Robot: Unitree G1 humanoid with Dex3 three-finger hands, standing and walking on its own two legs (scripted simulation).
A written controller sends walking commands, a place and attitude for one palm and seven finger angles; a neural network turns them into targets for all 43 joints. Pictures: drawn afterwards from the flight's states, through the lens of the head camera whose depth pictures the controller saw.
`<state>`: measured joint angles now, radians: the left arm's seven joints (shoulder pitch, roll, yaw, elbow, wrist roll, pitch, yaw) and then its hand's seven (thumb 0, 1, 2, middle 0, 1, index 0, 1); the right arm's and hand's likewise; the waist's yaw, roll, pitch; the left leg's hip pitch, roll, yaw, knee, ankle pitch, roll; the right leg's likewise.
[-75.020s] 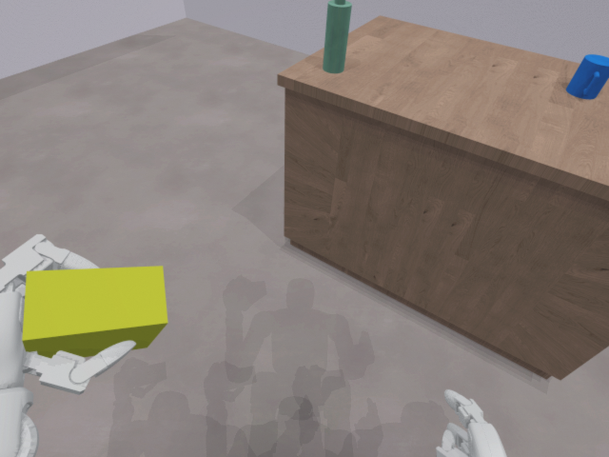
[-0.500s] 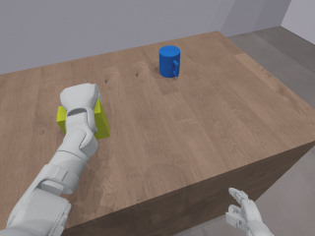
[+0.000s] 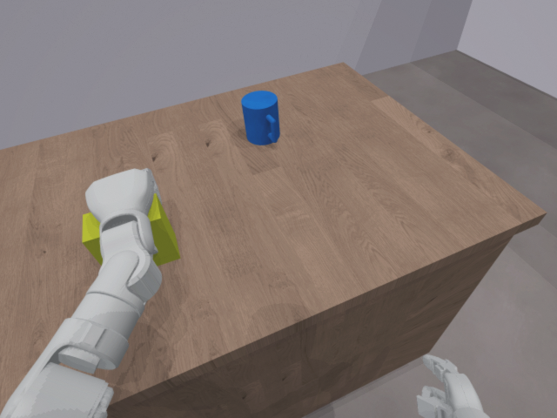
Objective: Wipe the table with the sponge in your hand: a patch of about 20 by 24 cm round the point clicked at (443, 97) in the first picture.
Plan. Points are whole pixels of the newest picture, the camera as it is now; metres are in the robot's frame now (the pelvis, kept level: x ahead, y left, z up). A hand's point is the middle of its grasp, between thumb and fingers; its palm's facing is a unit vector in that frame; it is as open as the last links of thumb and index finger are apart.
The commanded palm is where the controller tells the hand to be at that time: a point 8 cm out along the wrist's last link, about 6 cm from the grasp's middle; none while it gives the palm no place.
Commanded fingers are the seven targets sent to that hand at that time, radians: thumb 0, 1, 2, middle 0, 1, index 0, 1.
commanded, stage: wipe back along the middle lane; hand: left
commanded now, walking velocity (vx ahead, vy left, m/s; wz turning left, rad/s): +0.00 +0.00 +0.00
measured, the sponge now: (138, 244) +0.36 +0.27 +0.05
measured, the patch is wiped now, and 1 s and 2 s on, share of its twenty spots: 0.60 0.75 0.80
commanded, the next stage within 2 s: slide across to the third lane in 1.20 s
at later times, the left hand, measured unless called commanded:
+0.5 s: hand (139, 240) +0.33 +0.24 +0.10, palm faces +0.07 -0.05 -1.00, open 10.0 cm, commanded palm +0.28 +0.22 +0.13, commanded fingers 0.00 0.10 1.30 -1.20 -1.60 -1.20 -1.60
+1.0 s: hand (143, 266) +0.28 +0.21 +0.10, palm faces +0.15 -0.14 -0.98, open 10.0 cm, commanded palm +0.23 +0.19 +0.13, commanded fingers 0.00 0.10 1.30 -1.20 -1.60 -1.20 -1.60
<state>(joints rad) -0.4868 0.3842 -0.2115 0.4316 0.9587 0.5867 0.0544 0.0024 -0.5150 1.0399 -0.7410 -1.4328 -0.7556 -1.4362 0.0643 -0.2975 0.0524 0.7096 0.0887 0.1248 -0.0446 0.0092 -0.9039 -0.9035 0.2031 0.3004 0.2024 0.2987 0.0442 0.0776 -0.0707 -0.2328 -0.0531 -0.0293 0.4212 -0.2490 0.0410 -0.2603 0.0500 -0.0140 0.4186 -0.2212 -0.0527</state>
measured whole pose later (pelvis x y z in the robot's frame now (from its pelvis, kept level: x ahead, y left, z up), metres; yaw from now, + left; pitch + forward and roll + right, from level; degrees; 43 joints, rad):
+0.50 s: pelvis -0.01 +0.00 +0.00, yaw +0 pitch +2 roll +0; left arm -0.32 0.36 -0.25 0.24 0.96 0.62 0.06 0.01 -0.50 1.04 -0.73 -1.45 -0.74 -1.45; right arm 0.01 -0.28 0.06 0.67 0.10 0.13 -0.03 0.01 -0.90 -0.90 0.20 0.30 0.20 0.30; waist 0.07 0.09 -0.09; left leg -0.22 -0.05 -0.02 0.44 -0.25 0.04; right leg -0.25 0.05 -0.01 0.44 -0.23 -0.06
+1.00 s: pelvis -0.01 +0.01 +0.00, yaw -1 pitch -1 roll +0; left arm -0.12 0.31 -0.32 -0.07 0.98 0.70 0.08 0.01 -0.50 1.03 -0.68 -1.48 -0.75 -1.42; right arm -0.02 -0.27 0.06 0.64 0.10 0.16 0.03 0.01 -0.90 -0.90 0.20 0.30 0.19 0.29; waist 0.09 0.09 -0.08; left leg -0.19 -0.06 0.00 0.48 -0.28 0.05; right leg -0.23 0.04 0.01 0.49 -0.25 -0.04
